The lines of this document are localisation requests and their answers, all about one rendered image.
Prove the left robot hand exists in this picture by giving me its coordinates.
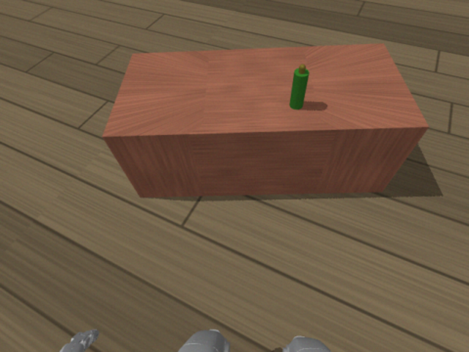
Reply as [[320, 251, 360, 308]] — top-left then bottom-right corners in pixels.
[[60, 329, 99, 352]]

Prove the bottle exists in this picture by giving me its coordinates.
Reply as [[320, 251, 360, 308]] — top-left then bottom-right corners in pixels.
[[289, 64, 309, 110]]

